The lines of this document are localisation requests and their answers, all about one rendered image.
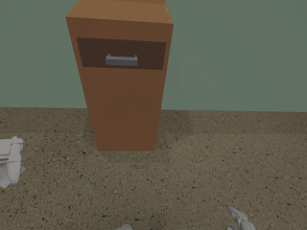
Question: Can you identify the robot right hand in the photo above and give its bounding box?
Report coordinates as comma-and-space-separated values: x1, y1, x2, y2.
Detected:
227, 207, 256, 230

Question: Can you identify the handle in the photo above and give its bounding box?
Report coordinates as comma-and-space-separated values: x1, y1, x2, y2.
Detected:
106, 54, 138, 66

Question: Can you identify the cabinet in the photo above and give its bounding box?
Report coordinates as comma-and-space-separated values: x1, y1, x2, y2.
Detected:
65, 0, 174, 151

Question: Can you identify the drawer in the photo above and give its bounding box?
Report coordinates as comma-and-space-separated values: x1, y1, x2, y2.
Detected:
77, 37, 165, 70

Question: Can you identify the robot left hand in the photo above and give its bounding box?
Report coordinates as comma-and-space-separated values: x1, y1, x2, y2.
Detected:
0, 136, 26, 189

